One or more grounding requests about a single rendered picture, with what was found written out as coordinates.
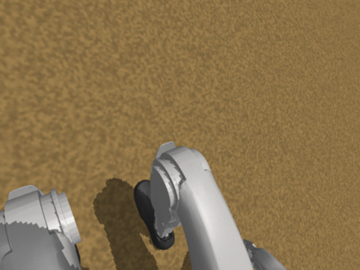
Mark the right robot hand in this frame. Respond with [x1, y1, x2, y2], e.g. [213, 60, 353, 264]
[243, 239, 287, 270]

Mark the right robot foot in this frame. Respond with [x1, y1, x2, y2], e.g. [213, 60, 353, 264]
[134, 180, 175, 250]

